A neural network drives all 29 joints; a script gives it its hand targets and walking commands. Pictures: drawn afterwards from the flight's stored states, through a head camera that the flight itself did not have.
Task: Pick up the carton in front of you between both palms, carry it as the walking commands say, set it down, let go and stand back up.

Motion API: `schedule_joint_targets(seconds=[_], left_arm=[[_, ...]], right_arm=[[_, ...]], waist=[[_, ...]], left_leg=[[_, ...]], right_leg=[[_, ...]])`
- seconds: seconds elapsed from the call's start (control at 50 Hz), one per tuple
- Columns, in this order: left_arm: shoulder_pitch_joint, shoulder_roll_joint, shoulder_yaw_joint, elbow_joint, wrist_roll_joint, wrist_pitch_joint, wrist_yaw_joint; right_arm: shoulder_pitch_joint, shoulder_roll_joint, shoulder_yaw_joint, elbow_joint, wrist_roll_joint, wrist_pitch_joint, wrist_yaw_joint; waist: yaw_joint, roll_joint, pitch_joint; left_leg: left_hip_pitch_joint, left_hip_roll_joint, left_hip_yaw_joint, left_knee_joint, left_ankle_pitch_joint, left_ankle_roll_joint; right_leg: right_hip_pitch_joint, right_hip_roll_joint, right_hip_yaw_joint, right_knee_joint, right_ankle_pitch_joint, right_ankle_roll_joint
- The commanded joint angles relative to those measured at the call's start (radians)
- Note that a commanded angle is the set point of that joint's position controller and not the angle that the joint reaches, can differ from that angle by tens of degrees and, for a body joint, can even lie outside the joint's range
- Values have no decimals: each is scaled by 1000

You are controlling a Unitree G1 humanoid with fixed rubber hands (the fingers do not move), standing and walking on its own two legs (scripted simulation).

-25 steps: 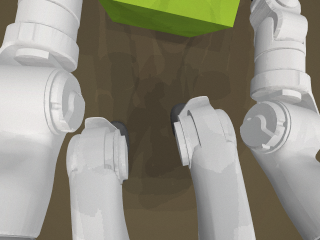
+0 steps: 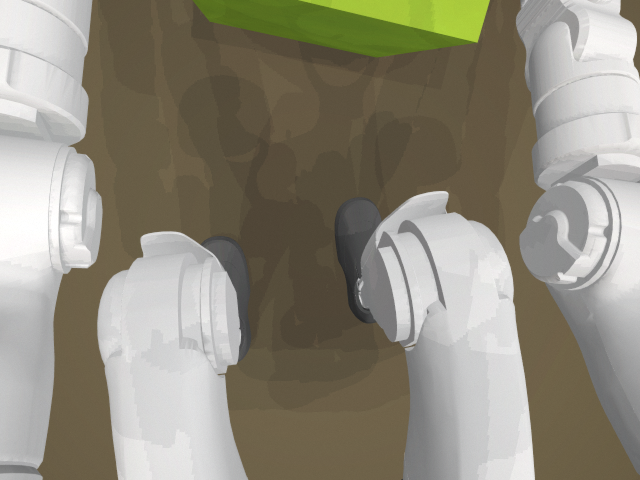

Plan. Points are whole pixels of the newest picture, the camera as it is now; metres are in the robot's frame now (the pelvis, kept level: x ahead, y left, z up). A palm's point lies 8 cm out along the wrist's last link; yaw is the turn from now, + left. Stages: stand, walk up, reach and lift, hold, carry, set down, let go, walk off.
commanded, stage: set down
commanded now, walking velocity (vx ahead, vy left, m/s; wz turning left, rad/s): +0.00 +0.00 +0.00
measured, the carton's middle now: out of the picture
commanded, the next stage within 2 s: let go in 1.08 s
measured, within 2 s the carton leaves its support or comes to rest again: neither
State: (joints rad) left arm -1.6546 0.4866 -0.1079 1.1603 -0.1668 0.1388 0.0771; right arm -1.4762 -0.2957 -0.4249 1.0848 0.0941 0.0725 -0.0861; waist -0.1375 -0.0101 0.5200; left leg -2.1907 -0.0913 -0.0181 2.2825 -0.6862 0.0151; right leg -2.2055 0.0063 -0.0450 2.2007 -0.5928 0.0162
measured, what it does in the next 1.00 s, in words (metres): rises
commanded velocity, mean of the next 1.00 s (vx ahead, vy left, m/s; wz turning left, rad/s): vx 0.00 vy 0.00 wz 0.00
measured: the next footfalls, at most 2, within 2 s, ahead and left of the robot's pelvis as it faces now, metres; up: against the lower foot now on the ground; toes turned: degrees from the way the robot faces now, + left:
none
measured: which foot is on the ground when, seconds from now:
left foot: down 0.00-1.00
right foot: down 0.00-1.00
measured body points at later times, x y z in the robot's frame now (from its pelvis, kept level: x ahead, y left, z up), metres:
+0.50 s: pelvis -0.01 +0.00 +0.08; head +0.35 -0.02 +0.35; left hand +0.63 +0.11 -0.03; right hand +0.53 -0.26 -0.03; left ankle +0.08 +0.10 -0.33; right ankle +0.11 -0.12 -0.33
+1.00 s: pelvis +0.02 +0.00 +0.22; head +0.35 -0.01 +0.52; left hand +0.63 +0.12 +0.12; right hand +0.53 -0.27 +0.12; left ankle +0.08 +0.10 -0.33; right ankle +0.11 -0.12 -0.33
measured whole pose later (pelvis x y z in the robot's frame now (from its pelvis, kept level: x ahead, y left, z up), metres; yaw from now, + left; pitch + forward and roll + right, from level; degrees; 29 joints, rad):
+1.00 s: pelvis +0.02 +0.00 +0.22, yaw +0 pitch +48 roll -1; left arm -1.46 0.43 0.14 1.03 0.00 0.29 -0.02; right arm -1.21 -0.23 -0.39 0.76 0.08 0.27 -0.08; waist -0.16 0.05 -0.01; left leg -1.80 -0.07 -0.03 1.42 -0.46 0.01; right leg -1.83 0.03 0.02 1.37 -0.38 0.01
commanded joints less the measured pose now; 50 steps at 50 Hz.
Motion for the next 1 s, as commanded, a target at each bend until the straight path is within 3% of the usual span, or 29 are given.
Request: schedule_joint_targets(seconds=[0.0, 0.1, 0.2, 0.28, 0.36, 0.44, 0.56, 0.64, 0.76, 0.98], left_arm=[[-415, 50, -62, -152, -82, -21, -9], [-386, 89, -35, -127, -70, 20, -18], [-378, 149, 62, -167, -10, 64, -5], [-335, 149, 127, -98, 39, 92, -13], [-294, 113, 162, -54, 72, 85, -40], [-281, 90, 182, -62, 102, 83, -57], [-272, 76, 183, -155, 122, 109, -61], [-253, 72, 182, -224, 121, 132, -59], [-189, 67, 207, -269, 134, 151, -66], [-95, 38, 272, -233, 180, 129, -98]], right_arm=[[-236, -182, 77, -106, 90, -17, -15], [-234, -187, 97, -170, 114, 29, -31], [-262, -163, 129, -299, 115, 86, -66], [-221, -114, 130, -280, 97, 126, -75], [-183, -70, 99, -266, 52, 131, -63], [-156, -66, 60, -287, 10, 134, -51], [-107, -96, 28, -356, -7, 152, -38], [-72, -110, 32, -404, 8, 171, -28], [-13, -100, 42, -438, 21, 191, -11], [56, -61, 14, -439, -32, 176, 14]], waist=[[-158, 220, -1378], [-150, 200, -1453], [-88, 127, -1600], [-59, 93, -1473], [-65, 92, -1398], [-83, 126, -1433], [-107, 202, -1590], [-107, 231, -1685], [-88, 213, -1716], [-78, 164, -1628]], left_leg=[[634, 46, -34, -143, 513, -42], [607, 40, -2, -181, 392, -23], [566, 15, 42, -264, 314, 5], [483, 13, 43, -353, 239, 20], [454, 13, 27, -428, 235, 22], [520, 9, 17, -499, 269, 12], [716, 1, 17, -594, 371, -14], [831, -5, 18, -657, 449, -24], [905, -13, 18, -772, 525, -23], [1002, -14, 12, -1019, 564, -25]], right_leg=[[620, 5, -2, -111, 599, 5], [713, 8, -5, -164, 548, 3], [909, 34, 3, -240, 550, 7], [849, 43, 3, -319, 467, 17], [768, 42, 1, -386, 436, 24], [728, 45, -13, -451, 434, 27], [746, 53, -39, -549, 485, 24], [797, 59, -43, -617, 546, 22], [890, 64, -31, -728, 630, 29], [1031, 55, -22, -958, 667, 42]])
